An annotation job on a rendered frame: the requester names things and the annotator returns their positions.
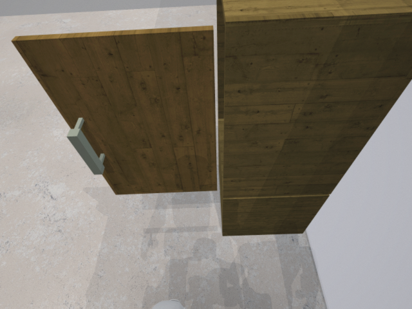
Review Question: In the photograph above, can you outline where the handle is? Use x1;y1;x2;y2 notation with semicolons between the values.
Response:
67;118;105;174

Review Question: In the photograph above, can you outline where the cupboard door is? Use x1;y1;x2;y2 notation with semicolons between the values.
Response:
11;26;217;195

